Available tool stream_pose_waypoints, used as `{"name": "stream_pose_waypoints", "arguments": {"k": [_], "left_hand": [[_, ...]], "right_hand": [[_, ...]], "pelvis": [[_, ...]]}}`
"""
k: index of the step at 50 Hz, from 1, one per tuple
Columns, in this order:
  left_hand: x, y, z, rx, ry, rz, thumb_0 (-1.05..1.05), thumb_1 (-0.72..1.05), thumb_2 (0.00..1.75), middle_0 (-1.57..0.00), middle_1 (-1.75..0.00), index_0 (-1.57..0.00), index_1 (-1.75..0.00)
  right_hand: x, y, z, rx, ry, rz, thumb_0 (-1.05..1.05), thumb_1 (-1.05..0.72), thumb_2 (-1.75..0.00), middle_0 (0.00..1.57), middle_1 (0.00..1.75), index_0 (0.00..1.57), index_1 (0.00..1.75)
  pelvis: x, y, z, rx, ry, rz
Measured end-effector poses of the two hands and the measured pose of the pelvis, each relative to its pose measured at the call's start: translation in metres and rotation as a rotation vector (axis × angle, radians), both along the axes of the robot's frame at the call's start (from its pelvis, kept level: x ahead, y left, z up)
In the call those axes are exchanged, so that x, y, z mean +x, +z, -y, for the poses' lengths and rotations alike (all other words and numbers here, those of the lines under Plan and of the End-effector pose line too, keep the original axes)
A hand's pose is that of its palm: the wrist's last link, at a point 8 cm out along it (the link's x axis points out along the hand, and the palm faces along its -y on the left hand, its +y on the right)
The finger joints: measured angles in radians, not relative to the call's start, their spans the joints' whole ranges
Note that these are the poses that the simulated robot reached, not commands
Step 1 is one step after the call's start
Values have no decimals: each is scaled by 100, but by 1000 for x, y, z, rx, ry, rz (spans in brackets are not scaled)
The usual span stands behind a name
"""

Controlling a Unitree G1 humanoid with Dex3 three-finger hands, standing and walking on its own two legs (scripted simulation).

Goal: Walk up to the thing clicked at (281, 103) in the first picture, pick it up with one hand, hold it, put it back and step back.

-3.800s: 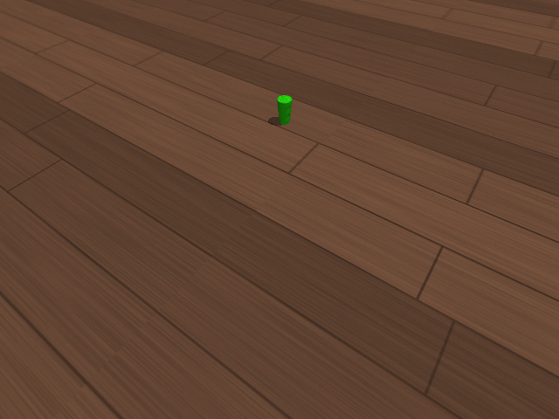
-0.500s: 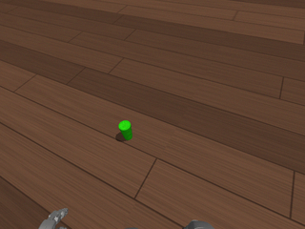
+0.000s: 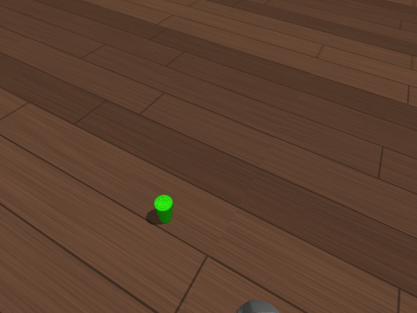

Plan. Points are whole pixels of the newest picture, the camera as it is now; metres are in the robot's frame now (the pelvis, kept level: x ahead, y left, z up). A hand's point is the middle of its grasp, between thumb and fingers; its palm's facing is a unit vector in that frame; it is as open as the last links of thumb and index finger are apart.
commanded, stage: walk up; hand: left
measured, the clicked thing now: (164, 210) +0.67 +0.20 -0.69
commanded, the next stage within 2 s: none
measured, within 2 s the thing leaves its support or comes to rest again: neither
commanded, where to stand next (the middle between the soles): +0.32 -0.01 m, yaw -1 degrees
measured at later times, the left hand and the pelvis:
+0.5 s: hand (102, 266) +0.23 +0.24 -0.12, palm faces -0.03 -0.91 -0.40, open 7.4 cm; pelvis +0.16 -0.03 +0.00, yaw -1 degrees
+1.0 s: hand (104, 243) +0.30 +0.27 -0.17, palm faces -0.05 -0.92 -0.38, open 7.4 cm; pelvis +0.24 +0.00 -0.02, yaw -2 degrees
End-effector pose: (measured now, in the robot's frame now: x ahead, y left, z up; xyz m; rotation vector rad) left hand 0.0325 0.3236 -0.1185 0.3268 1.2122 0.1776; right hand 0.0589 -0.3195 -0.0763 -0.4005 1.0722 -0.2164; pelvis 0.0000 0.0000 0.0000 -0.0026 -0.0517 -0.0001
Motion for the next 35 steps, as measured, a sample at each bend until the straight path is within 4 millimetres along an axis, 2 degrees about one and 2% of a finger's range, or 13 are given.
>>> {"name": "stream_pose_waypoints", "arguments": {"k": [5, 10, 14, 16, 21, 26, 30, 35], "left_hand": [[51, 9, 6, -13, -41, 14, 1, 90, 90, -20, -30, -20, -30], [109, 19, 19, 3, -75, 49, 1, 90, 90, -21, -30, -20, -30], [156, 22, 31, 46, -88, 111, 1, 90, 90, -21, -30, -20, -30], [172, 24, 37, 61, -83, 150, 1, 90, 90, -21, -30, -20, -30], [188, 38, 44, 64, -55, 166, 1, 90, 89, -21, -30, -20, -30], [192, 38, 34, 63, -41, 123, 1, 90, 89, -21, -30, -21, -30], [197, 25, 16, 56, -18, 85, 1, 90, 89, -21, -30, -21, -30], [217, -4, -4, 37, 8, 32, 1, 90, 90, -21, -30, -20, -30]], "right_hand": [[11, -3, -1, 17, -27, -40, 0, -90, -90, 21, 30, 21, 30], [25, -18, 10, 46, -60, -85, 0, -90, -90, 21, 30, 21, 30], [48, -42, 27, 68, -72, -114, 0, -90, -90, 21, 30, 21, 30], [65, -50, 31, 74, -68, -128, 1, -90, -90, 21, 30, 21, 30], [116, -47, 28, 94, -34, -105, 1, -91, -90, 21, 30, 21, 30], [162, -35, 22, 92, 5, -72, 1, -91, -90, 21, 30, 21, 30], [193, -27, 14, 55, 19, -68, 0, -91, -90, 21, 30, 21, 30], [222, -26, -2, -2, 10, -33, 0, -91, -90, 20, 30, 21, 30]], "pelvis": [[31, 5, 0, 11, -14, 2], [67, 2, 9, 22, -22, 1], [100, -11, 25, 19, -20, 1], [111, -14, 30, 5, -17, 9], [137, -4, 31, 3, -17, 11], [162, 1, 25, -7, -14, 1], [185, -2, 13, -16, -8, -2], [211, -16, -6, -5, -7, 2]]}}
